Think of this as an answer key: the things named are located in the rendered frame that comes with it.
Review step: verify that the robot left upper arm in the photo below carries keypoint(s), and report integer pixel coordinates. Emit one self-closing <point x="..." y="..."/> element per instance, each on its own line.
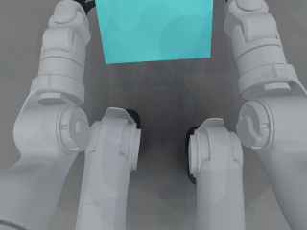
<point x="49" y="138"/>

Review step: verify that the robot left hand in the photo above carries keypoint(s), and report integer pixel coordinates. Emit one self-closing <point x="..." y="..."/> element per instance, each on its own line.
<point x="86" y="6"/>

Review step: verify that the left robot foot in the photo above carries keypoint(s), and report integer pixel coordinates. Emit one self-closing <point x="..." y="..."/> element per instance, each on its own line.
<point x="134" y="115"/>

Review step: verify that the left robot shin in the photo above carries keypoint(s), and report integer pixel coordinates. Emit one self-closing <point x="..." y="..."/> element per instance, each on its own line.
<point x="113" y="112"/>

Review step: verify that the right robot forearm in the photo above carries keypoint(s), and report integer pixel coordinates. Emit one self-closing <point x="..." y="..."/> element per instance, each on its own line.
<point x="258" y="52"/>

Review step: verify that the robot right upper arm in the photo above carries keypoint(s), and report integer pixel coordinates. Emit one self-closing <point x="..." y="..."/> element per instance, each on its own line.
<point x="275" y="128"/>

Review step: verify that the carton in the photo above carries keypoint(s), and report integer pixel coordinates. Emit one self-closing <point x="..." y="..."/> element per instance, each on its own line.
<point x="154" y="30"/>

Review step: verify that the left robot forearm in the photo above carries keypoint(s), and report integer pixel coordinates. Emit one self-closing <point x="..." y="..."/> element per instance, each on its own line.
<point x="62" y="59"/>

